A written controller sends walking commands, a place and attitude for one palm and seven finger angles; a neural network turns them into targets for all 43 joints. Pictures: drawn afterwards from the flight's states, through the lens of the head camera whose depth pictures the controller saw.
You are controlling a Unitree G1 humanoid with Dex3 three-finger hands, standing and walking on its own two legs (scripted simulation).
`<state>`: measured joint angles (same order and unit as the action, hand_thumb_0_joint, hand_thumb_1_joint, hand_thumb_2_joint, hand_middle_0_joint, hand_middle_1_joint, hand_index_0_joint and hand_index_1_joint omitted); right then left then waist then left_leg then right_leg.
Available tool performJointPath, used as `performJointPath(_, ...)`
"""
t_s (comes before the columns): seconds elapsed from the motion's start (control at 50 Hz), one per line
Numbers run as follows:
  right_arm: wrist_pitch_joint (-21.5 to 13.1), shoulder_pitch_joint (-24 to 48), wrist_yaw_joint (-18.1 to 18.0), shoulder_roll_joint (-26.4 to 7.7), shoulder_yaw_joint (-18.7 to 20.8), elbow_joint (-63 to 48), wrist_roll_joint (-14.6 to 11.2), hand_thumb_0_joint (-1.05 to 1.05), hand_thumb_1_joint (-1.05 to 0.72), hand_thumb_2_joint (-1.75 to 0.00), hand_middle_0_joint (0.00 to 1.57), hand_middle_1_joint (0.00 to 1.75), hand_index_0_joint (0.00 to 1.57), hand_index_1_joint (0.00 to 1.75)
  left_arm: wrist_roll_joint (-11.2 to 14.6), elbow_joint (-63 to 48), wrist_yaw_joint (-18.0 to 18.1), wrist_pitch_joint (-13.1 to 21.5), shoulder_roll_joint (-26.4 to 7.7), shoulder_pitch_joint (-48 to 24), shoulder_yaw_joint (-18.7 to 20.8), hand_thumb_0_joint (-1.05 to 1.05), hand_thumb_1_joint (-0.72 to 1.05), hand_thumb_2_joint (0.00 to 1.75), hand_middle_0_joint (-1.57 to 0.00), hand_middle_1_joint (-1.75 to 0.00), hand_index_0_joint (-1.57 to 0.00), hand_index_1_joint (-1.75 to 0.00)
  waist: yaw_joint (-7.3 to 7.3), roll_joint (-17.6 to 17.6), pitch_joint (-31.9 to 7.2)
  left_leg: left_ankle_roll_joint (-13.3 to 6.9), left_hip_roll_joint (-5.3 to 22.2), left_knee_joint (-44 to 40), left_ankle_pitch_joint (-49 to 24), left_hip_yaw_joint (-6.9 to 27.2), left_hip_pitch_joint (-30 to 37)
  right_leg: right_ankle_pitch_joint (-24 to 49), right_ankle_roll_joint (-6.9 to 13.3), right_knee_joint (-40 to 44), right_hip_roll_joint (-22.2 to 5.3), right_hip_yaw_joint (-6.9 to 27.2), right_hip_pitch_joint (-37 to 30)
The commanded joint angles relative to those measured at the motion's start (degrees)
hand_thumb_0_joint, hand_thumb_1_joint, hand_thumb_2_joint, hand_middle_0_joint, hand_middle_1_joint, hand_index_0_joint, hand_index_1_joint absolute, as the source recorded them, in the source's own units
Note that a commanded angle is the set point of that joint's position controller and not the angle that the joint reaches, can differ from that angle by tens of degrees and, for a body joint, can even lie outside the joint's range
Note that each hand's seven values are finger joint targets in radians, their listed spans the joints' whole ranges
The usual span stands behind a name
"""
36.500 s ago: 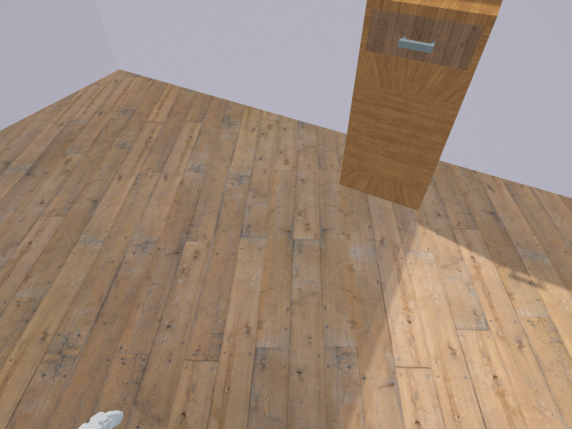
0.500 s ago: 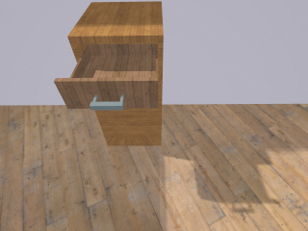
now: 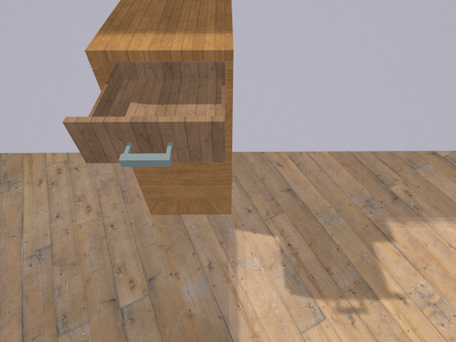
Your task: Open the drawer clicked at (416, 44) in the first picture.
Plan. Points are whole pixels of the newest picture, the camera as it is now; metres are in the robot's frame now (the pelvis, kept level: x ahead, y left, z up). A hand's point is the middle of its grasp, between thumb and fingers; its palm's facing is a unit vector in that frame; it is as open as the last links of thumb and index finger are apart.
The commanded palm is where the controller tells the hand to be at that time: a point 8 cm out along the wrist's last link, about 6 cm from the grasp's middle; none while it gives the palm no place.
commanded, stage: look to check the result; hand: left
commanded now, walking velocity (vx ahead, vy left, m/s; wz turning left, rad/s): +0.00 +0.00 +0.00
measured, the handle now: (147, 153) +0.52 +0.22 +0.00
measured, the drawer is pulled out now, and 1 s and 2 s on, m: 0.27 0.27 0.27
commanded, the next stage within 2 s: stand and wait in 0.42 s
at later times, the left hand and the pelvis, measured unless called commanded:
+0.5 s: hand out of the picture +0.02 +0.17 -0.17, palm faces +0.03 -0.98 -0.22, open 7.4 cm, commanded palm none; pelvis +0.01 -0.01 +0.00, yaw +0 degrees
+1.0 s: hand out of the picture +0.05 +0.19 -0.16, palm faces +0.01 -0.96 -0.27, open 7.4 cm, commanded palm none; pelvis +0.01 -0.02 +0.00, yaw +0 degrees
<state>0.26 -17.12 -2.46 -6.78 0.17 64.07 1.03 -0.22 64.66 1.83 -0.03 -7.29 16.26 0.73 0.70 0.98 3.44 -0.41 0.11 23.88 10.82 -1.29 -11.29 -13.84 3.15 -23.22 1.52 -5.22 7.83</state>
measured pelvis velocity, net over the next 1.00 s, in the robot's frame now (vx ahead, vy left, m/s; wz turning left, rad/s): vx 0.01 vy -0.02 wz -0.01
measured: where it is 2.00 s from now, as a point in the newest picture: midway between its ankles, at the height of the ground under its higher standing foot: outside the picture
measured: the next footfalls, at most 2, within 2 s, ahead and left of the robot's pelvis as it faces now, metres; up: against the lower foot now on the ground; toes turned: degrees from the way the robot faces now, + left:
none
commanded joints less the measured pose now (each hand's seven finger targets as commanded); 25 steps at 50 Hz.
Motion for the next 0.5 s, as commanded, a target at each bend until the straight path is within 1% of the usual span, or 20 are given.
performJointPath(0.0, -0.3, -3.8, -0.1, -5.0, 0.8, -1.2, -0.1, 0.0, -0.9, -0.9, 0.2, 0.3, 0.2, 0.3, -0.2, -1.3, 0.7, 0.7, -6.3, 3.8, 1.3, 0.0, 0.9, 0.9, -0.2, -0.3, -0.2, -0.3, -0.26, -0.5, 1.9, -1.2, 5.2, -3.7, -5.4, 4.6, 0.5, 4.5, 0.1, 6.4, -7.5, 7.3, 2.5)
performJointPath(0.04, -0.2, -3.6, -0.1, -5.1, 0.8, -1.2, -0.1, 0.0, -0.9, -0.9, 0.2, 0.3, 0.2, 0.3, -0.2, -1.4, 0.7, 0.7, -6.4, 3.9, 1.3, 0.0, 0.9, 0.9, -0.2, -0.3, -0.2, -0.3, -0.29, -1.0, 1.7, -1.2, 5.1, -3.7, -4.9, 4.7, 0.7, 3.8, 0.0, 6.6, -7.5, 7.5, 2.6)
performJointPath(0.06, -0.2, -3.2, -0.1, -5.2, 0.8, -1.1, -0.1, 0.0, -0.9, -0.9, 0.2, 0.3, 0.2, 0.3, -0.2, -1.3, 0.6, 0.7, -6.3, 3.8, 1.3, 0.0, 0.9, 0.9, -0.2, -0.3, -0.2, -0.3, -0.32, -0.5, 1.7, -1.2, 5.0, -3.6, -4.9, 4.6, 0.9, 3.8, 0.1, 6.8, -7.6, 7.5, 2.7)
performJointPath(0.1, -0.2, -2.9, 0.0, -5.5, 0.9, -1.1, -0.1, 0.0, -0.9, -0.9, 0.2, 0.3, 0.2, 0.3, -0.2, -1.3, 0.7, 0.8, -6.7, 3.7, 1.3, 0.0, 0.9, 0.9, -0.2, -0.3, -0.2, -0.3, -0.31, -1.4, 1.8, -1.2, 5.2, -3.6, -5.5, 4.5, 1.4, 5.0, 0.0, 7.0, -7.6, 7.4, 2.6)
performJointPath(0.12, -0.3, -3.0, -0.1, -5.6, 0.9, -1.2, -0.2, 0.0, -0.9, -0.9, 0.2, 0.3, 0.2, 0.3, -0.2, -1.4, 0.7, 0.9, -6.8, 3.5, 1.4, 0.0, 0.9, 0.9, -0.2, -0.3, -0.2, -0.3, -0.2, -1.9, 1.2, -1.1, 5.2, -3.7, -6.0, 4.6, 1.6, 5.8, 0.0, 6.8, -7.6, 7.6, 2.0)
performJointPath(0.14, -0.3, -2.8, -0.1, -5.8, 0.9, -1.2, -0.2, 0.0, -0.9, -0.9, 0.2, 0.3, 0.2, 0.3, -0.2, -1.5, 0.7, 0.9, -6.9, 3.5, 1.4, 0.0, 0.9, 0.9, -0.2, -0.3, -0.2, -0.3, -0.3, -1.5, 0.8, -1.1, 5.2, -3.5, -6.2, 4.4, 1.8, 6.3, -0.1, 6.8, -7.7, 7.6, 1.8)
performJointPath(0.16, -0.3, -2.4, -0.1, -5.9, 1.0, -1.1, -0.2, 0.0, -0.9, -0.9, 0.2, 0.3, 0.2, 0.3, -0.2, -1.4, 0.7, 0.9, -7.1, 3.4, 1.4, 0.0, 0.9, 0.9, -0.2, -0.3, -0.2, -0.3, -0.29, -1.7, 0.9, -1.1, 5.1, -3.5, -6.0, 4.4, 1.8, 6.4, 0.0, 6.9, -7.8, 7.5, 1.8)
performJointPath(0.2, -0.3, -2.0, 0.0, -6.1, 1.0, -1.1, -0.2, 0.0, -0.9, -0.9, 0.2, 0.3, 0.2, 0.3, -0.2, -1.4, 0.7, 1.0, -7.5, 3.2, 1.4, 0.0, 0.9, 0.9, -0.2, -0.3, -0.2, -0.3, -0.31, -0.8, 1.7, -1.1, 5.3, -3.6, -6.0, 4.3, 1.9, 6.7, -0.1, 7.2, -7.9, 7.6, 2.1)
performJointPath(0.26, -0.3, -1.7, -0.1, -6.7, 1.1, -1.1, -0.1, 0.0, -0.9, -0.9, 0.2, 0.3, 0.2, 0.3, -0.2, -1.4, 0.6, 1.1, -7.9, 2.9, 1.5, 0.0, 0.9, 0.9, -0.2, -0.3, -0.2, -0.3, -0.23, -1.1, 0.8, -0.9, 5.2, -3.6, -6.0, 4.3, 2.3, 7.4, -0.1, 7.3, -7.9, 7.9, 1.4)
performJointPath(0.3, -0.4, -1.2, -0.1, -7.1, 1.2, -1.3, -0.2, 0.0, -0.9, -0.9, 0.2, 0.3, 0.2, 0.3, -0.2, -1.5, 0.7, 1.2, -8.2, 2.7, 1.6, 0.0, 0.9, 0.9, -0.2, -0.3, -0.2, -0.3, -0.24, -0.9, 0.5, -1.1, 5.5, -3.5, -7.1, 4.2, 2.8, 9.7, -0.2, 7.2, -8.0, 7.9, 1.1)
performJointPath(0.32, -0.4, -1.3, -0.1, -7.3, 1.2, -1.2, -0.2, 0.0, -0.9, -0.9, 0.2, 0.3, 0.2, 0.3, -0.2, -1.6, 0.6, 1.3, -8.6, 2.4, 1.7, 0.0, 0.9, 0.9, -0.2, -0.3, -0.2, -0.3, -0.23, -1.1, -0.3, -1.0, 5.5, -3.3, -7.7, 4.1, 2.8, 11.4, -0.3, 6.9, -8.0, 7.9, 0.1)
performJointPath(0.34, -0.5, -1.0, -0.1, -7.5, 1.2, -1.3, -0.2, 0.0, -0.9, -0.9, 0.2, 0.3, 0.2, 0.3, -0.2, -1.6, 0.6, 1.3, -8.7, 2.2, 1.7, 0.0, 0.9, 0.9, -0.2, -0.3, -0.2, -0.3, -0.26, -0.6, -0.1, -0.9, 5.5, -3.4, -8.1, 4.0, 2.9, 12.4, -0.2, 6.7, -8.1, 7.8, 0.0)
performJointPath(0.36, -0.4, -0.7, -0.1, -7.6, 1.2, -1.3, -0.2, 0.0, -0.9, -0.9, 0.2, 0.3, 0.2, 0.3, -0.2, -1.6, 0.6, 1.3, -8.9, 2.1, 1.7, 0.0, 0.9, 0.9, -0.2, -0.3, -0.2, -0.3, -0.27, -0.4, 0.0, -0.8, 5.5, -3.4, -7.6, 4.0, 3.0, 11.9, -0.2, 6.9, -8.1, 7.8, 0.1)
performJointPath(0.38, -0.4, -0.5, -0.1, -8.0, 1.4, -1.5, -0.3, 0.0, -0.9, -0.9, 0.2, 0.3, 0.2, 0.3, -0.3, -1.7, 0.6, 1.4, -9.3, 2.1, 1.8, 0.0, 0.9, 0.9, -0.2, -0.3, -0.2, -0.3, -0.37, -1.2, -0.1, -0.9, 5.6, -3.5, -7.9, 4.0, 3.4, 12.2, -0.3, 7.0, -7.9, 7.8, 0.2)
performJointPath(0.4, -0.4, -0.6, -0.1, -8.1, 1.3, -1.4, -0.2, 0.0, -0.9, -0.9, 0.2, 0.3, 0.2, 0.3, -0.2, -1.8, 0.6, 1.4, -9.3, 1.6, 1.8, 0.0, 0.9, 0.9, -0.2, -0.3, -0.2, -0.3, -0.24, -0.7, 0.1, -0.9, 5.6, -3.5, -7.8, 4.0, 3.0, 12.3, -0.3, 7.1, -8.0, 7.9, -0.1)
performJointPath(0.48, -0.4, 0.5, -0.1, -9.0, 1.4, -1.6, -0.2, 0.0, -0.9, -0.9, 0.2, 0.3, 0.2, 0.3, -0.3, -1.7, 0.5, 1.4, -9.9, 1.2, 1.9, 0.0, 0.9, 0.9, -0.2, -0.3, -0.2, -0.3, -0.42, -0.9, 1.0, -0.8, 5.7, -4.1, -7.1, 4.2, 3.5, 10.6, -0.2, 7.7, -7.8, 8.1, 0.8)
